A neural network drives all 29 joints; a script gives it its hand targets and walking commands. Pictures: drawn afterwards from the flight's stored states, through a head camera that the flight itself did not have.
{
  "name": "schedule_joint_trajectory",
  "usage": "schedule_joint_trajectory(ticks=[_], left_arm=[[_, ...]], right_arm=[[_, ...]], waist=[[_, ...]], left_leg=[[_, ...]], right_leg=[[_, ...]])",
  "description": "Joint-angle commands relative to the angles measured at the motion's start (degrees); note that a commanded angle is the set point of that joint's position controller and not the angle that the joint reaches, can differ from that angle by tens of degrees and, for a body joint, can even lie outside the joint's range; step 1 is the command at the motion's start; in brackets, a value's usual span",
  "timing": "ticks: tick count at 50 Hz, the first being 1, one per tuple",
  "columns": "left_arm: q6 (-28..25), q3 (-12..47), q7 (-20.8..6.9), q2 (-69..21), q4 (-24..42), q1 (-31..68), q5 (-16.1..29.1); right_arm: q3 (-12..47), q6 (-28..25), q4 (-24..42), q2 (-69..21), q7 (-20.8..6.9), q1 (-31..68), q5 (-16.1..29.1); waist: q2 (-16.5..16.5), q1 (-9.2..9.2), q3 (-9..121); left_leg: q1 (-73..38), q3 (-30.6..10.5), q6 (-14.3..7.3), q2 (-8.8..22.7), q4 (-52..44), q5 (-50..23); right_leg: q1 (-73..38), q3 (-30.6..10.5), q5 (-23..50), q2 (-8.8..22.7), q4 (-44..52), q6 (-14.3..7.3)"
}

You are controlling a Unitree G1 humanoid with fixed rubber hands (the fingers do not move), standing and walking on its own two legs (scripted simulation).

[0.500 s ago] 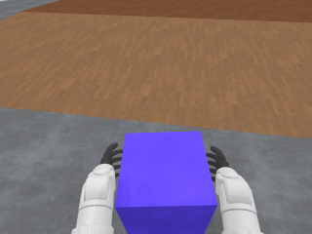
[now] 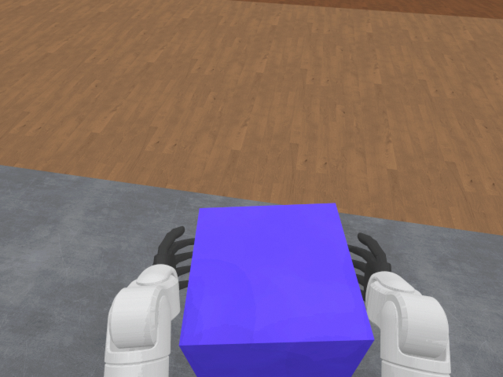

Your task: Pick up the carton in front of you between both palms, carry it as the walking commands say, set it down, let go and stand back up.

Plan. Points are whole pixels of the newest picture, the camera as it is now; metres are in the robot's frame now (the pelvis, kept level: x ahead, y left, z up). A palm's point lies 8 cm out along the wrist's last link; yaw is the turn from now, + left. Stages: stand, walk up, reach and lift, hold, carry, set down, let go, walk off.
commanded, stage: carry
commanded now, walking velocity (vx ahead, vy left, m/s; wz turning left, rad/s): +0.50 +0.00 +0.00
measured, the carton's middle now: (270, 305) +0.27 -0.01 +0.01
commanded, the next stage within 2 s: none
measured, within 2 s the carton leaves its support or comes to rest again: neither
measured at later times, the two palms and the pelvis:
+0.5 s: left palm (201, 144) +0.60 +0.14 +0.08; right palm (336, 154) +0.58 -0.16 +0.07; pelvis +0.32 +0.00 -0.02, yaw -2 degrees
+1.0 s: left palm (213, 76) +0.95 +0.15 +0.08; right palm (312, 81) +0.94 -0.15 +0.08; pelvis +0.68 +0.01 -0.02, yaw -1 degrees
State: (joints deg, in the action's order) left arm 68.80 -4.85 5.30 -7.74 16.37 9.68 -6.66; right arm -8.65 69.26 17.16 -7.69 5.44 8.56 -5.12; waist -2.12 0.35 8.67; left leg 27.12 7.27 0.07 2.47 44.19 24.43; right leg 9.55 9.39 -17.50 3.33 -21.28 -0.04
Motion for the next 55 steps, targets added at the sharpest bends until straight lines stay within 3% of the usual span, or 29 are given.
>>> schedule_joint_trajectory(ticks=[1,4,5,6,7,8,9,11,13,17,22,25,26,27,28,29,30,31,32,34,39,45,47,49,50,51,52,53,55], left_arm=[[0.4,40.1,-13.2,-52.4,8.9,29.4,24.0],[1.9,40.0,-13.5,-49.5,9.4,27.9,24.8],[2.4,39.8,-13.6,-48.2,9.4,27.7,24.8],[3.2,39.6,-13.8,-46.6,10.0,28.9,24.9],[4.2,40.0,-14.0,-46.3,10.1,30.9,25.6],[4.5,39.9,-14.4,-46.8,8.5,31.4,25.9],[4.4,39.4,-14.7,-47.4,7.5,31.3,26.0],[3.8,39.4,-15.0,-49.9,5.7,30.1,25.8],[2.8,39.4,-14.8,-52.8,4.9,29.1,24.8],[1.1,39.3,-13.4,-53.4,5.0,26.6,22.1],[1.1,39.2,-13.0,-52.1,4.7,24.2,20.8],[1.0,39.1,-13.7,-52.0,3.2,23.4,21.1],[0.9,38.8,-14.0,-51.9,2.6,23.0,21.3],[0.8,38.4,-14.2,-51.3,2.1,22.9,21.2],[0.2,38.5,-14.5,-51.9,0.5,23.8,21.1],[-0.3,39.0,-14.7,-53.4,0.8,23.3,22.3],[-0.8,39.6,-14.8,-55.1,1.8,24.3,23.0],[-1.4,40.4,-14.9,-56.8,3.1,25.7,23.6],[-1.9,41.1,-14.9,-57.9,4.2,27.1,24.1],[-2.6,41.9,-14.9,-58.6,5.6,27.3,24.9],[-2.6,42.5,-15.8,-55.5,7.9,24.1,25.9],[-0.3,40.1,-14.9,-49.1,9.0,22.2,24.0],[0.7,39.2,-14.5,-47.4,8.3,22.0,23.1],[1.7,38.7,-14.2,-45.9,8.0,22.8,22.6],[2.2,38.6,-14.1,-45.1,7.7,23.6,22.5],[2.9,38.9,-14.0,-45.1,8.4,25.6,22.9],[3.3,39.2,-14.2,-45.2,8.7,26.6,23.1],[3.2,39.5,-14.3,-46.7,7.2,27.7,23.0],[2.1,39.9,-14.6,-50.4,6.7,28.9,23.5]], right_arm=[[43.0,0.2,8.5,-50.0,-14.9,32.8,24.0],[41.9,1.3,8.9,-47.7,-14.2,29.9,22.8],[41.3,1.7,8.2,-46.8,-14.0,28.8,22.3],[40.3,2.0,7.2,-45.4,-13.7,27.8,21.3],[39.5,2.1,5.6,-44.9,-13.5,28.3,20.0],[39.5,2.5,6.3,-45.4,-13.3,29.0,20.5],[39.9,2.7,6.6,-46.5,-13.3,29.8,20.8],[41.2,2.4,7.4,-49.5,-13.5,31.7,21.6],[42.3,1.7,8.2,-51.8,-14.2,33.0,22.9],[43.9,1.0,9.1,-51.6,-15.5,32.8,24.7],[43.3,0.8,6.6,-49.3,-16.2,28.9,23.7],[43.3,0.8,6.0,-48.7,-16.2,28.5,23.1],[43.3,0.7,5.8,-48.3,-16.2,28.5,22.8],[43.4,0.8,5.6,-48.1,-16.2,29.0,22.6],[44.1,0.8,6.9,-48.9,-16.2,30.3,22.8],[44.1,0.4,6.4,-49.2,-16.2,30.8,22.9],[44.2,-0.2,6.7,-51.0,-16.3,31.9,23.5],[44.5,-0.9,6.8,-52.4,-16.4,32.2,23.7],[44.7,-1.5,7.0,-53.1,-16.3,31.9,23.7],[45.0,-2.5,6.9,-55.0,-15.8,30.3,23.2],[44.9,-3.7,7.7,-54.0,-14.3,25.4,20.8],[44.7,-0.9,11.0,-48.1,-13.8,26.4,21.9],[44.2,0.3,10.6,-46.2,-14.1,26.9,22.3],[43.2,1.3,9.1,-45.1,-14.4,26.7,22.3],[42.5,1.7,8.2,-44.5,-14.6,26.8,22.3],[41.6,1.9,7.0,-43.4,-14.8,27.4,21.5],[41.8,1.7,4.9,-44.7,-14.9,27.0,21.8],[41.9,1.7,6.0,-46.2,-15.0,28.2,22.7],[42.9,1.0,7.3,-50.4,-15.2,30.9,23.6]], waist=[[-6.9,1.17,9.2],[-3.8,-0.01,10.5],[-1.1,-0.55,13.2],[9.2,-2.17,14.7],[19.8,-2.17,13.9],[15.1,-1.95,13.3],[10.4,-1.95,12.7],[3.3,-1.62,12.3],[5.3,-1.61,11.3],[8.2,-1.32,9.3],[11.6,-1.53,4.6],[10.3,-0.07,8.2],[8.2,0.79,11.5],[0.1,1.73,15.4],[-14.8,1.27,17.6],[-11.9,1.19,15.8],[-8.9,1.1,15.2],[-2.2,0.88,15.1],[0.7,0.78,14.3],[-1.6,0.64,15.0],[-4.3,0.63,10.6],[-6.4,0.99,4.3],[-6.8,0.81,3.4],[-4.8,-0.47,7.3],[-2.0,-1.55,10.9],[9.4,-2.29,15.6],[20.9,-2.14,16.6],[15.8,-1.84,15.3],[5.7,-1.7,14.1]], left_leg=[[5.1,3.0,0.4,-0.5,-9.6,-7.8],[-18.6,9.5,-0.3,-3.6,-18.5,-16.8],[-29.9,7.8,-1.4,-2.0,-17.8,-13.9],[-36.8,-12.2,-4.7,10.0,-26.0,-1.3],[-43.7,-35.8,-12.6,22.6,-31.6,-2.9],[-43.5,-36.9,-15.2,24.4,-30.6,-9.6],[-41.5,-32.2,-14.6,22.9,-29.1,-17.8],[-37.4,-22.8,-11.0,20.5,-29.8,-22.0],[-34.6,-14.5,-8.4,17.4,-31.8,-24.9],[-34.5,-4.8,-7.5,13.0,-31.8,-31.6],[-31.5,1.3,-5.6,11.1,-30.5,-39.1],[-28.2,7.1,-2.7,8.7,-16.1,-50.1],[-21.6,7.5,-1.2,7.1,-6.5,-43.8],[-11.4,6.1,0.5,5.0,8.0,-26.5],[6.7,2.2,2.2,-3.0,23.3,0.3],[11.3,-5.3,0.3,-0.6,30.2,2.5],[11.9,-6.4,-1.2,1.7,31.7,0.6],[11.5,-7.3,-1.9,3.8,29.9,-2.6],[10.5,-7.6,-2.0,5.1,26.1,-5.6],[7.7,-6.2,-1.6,5.1,19.4,-7.9],[9.6,-0.6,0.2,3.6,1.3,-13.2],[5.8,5.1,-1.2,0.9,-12.8,-22.3],[1.6,6.3,-2.1,0.3,-15.2,-22.1],[-14.1,10.9,-2.4,-4.2,-18.6,-18.9],[-26.9,6.3,-2.7,-0.8,-17.9,-15.4],[-39.1,-19.0,-9.1,15.6,-22.5,-5.6],[-44.9,-38.1,-14.8,22.7,-31.1,-9.3],[-44.1,-33.5,-14.8,22.8,-30.1,-17.9],[-37.4,-22.0,-10.8,19.7,-28.1,-28.1]], right_leg=[[-13.8,-9.8,14.4,12.5,6.7,-6.3],[-0.2,-1.7,12.4,9.0,-2.3,-3.2],[6.1,1.4,13.9,7.3,-10.5,-1.6],[15.6,4.0,6.0,2.8,-25.7,1.6],[30.5,1.3,-9.8,-3.7,-39.4,2.8],[35.7,-5.5,-11.8,-0.1,-47.2,0.9],[36.7,-7.3,-10.5,2.2,-49.6,-0.2],[35.5,-8.3,-4.5,4.9,-45.3,-0.9],[31.6,-6.0,-0.7,4.1,-36.6,-0.3],[29.0,-1.9,6.8,1.7,-22.3,0.5],[19.8,3.6,15.8,-1.1,-9.2,-0.9],[2.6,8.4,14.5,-5.5,-4.6,-2.1],[-8.9,7.1,10.4,-4.3,-4.8,-2.3],[-18.5,-11.9,-3.3,8.7,-0.2,-4.9],[-29.3,-38.0,-7.0,22.5,7.1,-13.2],[-26.4,-38.4,-0.2,22.4,9.2,-14.1],[-23.5,-32.1,7.9,20.3,7.8,-13.1],[-20.5,-27.0,12.8,19.3,6.7,-11.7],[-17.1,-22.6,16.2,18.1,7.1,-10.2],[-14.9,-16.2,15.0,16.2,8.7,-8.5],[-15.6,-7.1,19.7,12.8,10.3,-8.4],[-16.1,-0.9,28.9,10.5,8.7,-6.3],[-16.4,0.7,33.5,10.4,5.4,-5.2],[-12.0,5.6,39.8,7.4,-8.0,-3.0],[-3.5,5.1,31.8,6.1,-17.5,-1.5],[11.7,3.7,17.4,1.6,-35.2,1.2],[25.6,-1.0,-8.2,-5.0,-47.2,1.9],[29.8,-6.9,-9.6,-1.7,-54.3,0.4],[29.8,-9.5,-4.3,2.9,-51.9,-1.5]])
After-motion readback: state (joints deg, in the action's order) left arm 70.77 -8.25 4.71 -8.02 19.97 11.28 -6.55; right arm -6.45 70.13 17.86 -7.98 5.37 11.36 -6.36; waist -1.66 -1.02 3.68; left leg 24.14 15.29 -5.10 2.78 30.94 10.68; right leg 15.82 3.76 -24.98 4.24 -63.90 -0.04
